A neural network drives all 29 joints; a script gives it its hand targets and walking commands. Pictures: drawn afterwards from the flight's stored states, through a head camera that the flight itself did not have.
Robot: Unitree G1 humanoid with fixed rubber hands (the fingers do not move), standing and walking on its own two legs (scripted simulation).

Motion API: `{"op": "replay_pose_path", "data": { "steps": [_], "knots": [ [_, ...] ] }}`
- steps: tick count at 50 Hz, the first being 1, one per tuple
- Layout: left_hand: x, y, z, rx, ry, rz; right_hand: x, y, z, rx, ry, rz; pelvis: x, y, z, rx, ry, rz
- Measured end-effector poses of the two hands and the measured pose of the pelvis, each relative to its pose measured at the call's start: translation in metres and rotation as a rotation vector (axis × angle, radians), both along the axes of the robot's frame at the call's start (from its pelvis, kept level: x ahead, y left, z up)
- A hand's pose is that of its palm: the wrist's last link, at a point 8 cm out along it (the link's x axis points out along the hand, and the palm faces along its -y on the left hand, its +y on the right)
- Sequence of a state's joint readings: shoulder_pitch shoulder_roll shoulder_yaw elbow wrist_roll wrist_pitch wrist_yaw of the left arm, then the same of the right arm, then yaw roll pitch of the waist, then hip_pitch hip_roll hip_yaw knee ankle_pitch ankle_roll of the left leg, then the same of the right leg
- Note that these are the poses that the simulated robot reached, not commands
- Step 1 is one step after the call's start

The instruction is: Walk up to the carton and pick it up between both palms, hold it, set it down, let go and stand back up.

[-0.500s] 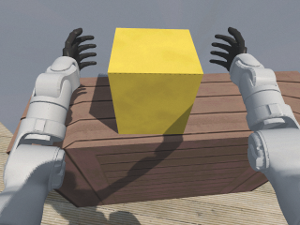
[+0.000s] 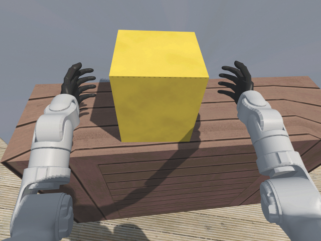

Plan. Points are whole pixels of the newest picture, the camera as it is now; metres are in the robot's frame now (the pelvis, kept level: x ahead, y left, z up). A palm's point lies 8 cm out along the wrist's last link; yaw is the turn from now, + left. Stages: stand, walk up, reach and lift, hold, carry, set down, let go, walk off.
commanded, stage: set down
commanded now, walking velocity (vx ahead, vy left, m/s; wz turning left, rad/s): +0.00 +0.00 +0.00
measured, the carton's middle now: (156, 89) +0.49 -0.01 +0.09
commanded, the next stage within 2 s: none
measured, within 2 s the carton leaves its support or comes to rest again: neither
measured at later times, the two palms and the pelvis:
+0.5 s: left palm (64, 148) +0.31 +0.21 +0.08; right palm (233, 136) +0.32 -0.19 +0.08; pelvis -0.01 +0.01 +0.00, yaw -1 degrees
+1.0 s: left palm (67, 174) +0.26 +0.21 +0.05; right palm (241, 165) +0.26 -0.20 +0.05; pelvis +0.00 +0.01 +0.00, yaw -2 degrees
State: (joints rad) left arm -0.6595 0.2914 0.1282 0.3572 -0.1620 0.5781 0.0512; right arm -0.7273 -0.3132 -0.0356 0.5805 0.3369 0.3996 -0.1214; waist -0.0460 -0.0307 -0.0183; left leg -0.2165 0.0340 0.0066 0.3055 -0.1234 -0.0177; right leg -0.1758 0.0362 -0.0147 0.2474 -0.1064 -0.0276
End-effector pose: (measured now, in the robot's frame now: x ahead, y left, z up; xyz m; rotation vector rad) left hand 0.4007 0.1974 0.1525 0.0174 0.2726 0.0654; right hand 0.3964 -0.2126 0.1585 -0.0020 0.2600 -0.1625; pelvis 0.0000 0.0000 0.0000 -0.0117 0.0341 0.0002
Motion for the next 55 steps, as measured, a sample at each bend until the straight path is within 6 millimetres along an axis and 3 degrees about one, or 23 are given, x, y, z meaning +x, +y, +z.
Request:
{"op": "replay_pose_path", "data": {
  "steps": [10, 17, 22, 34, 39, 47, 55],
  "knots": [
    [-0.055, 0.022, -0.055, 0.006, 0.042, 0.052, -0.039, 0.018, -0.055, 0.012, 0.014, 0.022, -0.005, 0.000, 0.002, 0.001, -0.027, -0.009],
    [-0.089, 0.023, -0.075, 0.008, 0.060, 0.042, -0.069, 0.023, -0.085, 0.011, 0.047, 0.020, -0.005, 0.002, 0.000, -0.001, -0.021, -0.014],
    [-0.097, 0.019, -0.076, -0.005, 0.059, 0.019, -0.077, 0.022, -0.082, -0.002, 0.022, 0.021, -0.006, 0.004, -0.001, 0.000, -0.009, -0.019],
    [-0.082, 0.011, -0.067, -0.013, 0.055, -0.007, -0.072, 0.018, -0.073, -0.005, 0.032, 0.031, -0.004, 0.009, -0.001, 0.002, -0.028, -0.022],
    [-0.099, 0.014, -0.071, -0.001, 0.046, -0.008, -0.091, 0.016, -0.075, -0.010, 0.005, 0.029, 0.002, 0.011, 0.001, -0.001, -0.068, -0.029],
    [-0.140, 0.014, -0.099, -0.016, 0.125, -0.001, -0.133, 0.013, -0.102, 0.009, 0.076, 0.023, 0.006, 0.010, 0.001, -0.001, -0.100, -0.037],
    [-0.142, 0.000, -0.099, -0.019, 0.099, -0.009, -0.139, 0.012, -0.102, -0.006, 0.053, 0.049, 0.003, 0.005, 0.000, 0.004, -0.081, -0.031]
  ]
}}
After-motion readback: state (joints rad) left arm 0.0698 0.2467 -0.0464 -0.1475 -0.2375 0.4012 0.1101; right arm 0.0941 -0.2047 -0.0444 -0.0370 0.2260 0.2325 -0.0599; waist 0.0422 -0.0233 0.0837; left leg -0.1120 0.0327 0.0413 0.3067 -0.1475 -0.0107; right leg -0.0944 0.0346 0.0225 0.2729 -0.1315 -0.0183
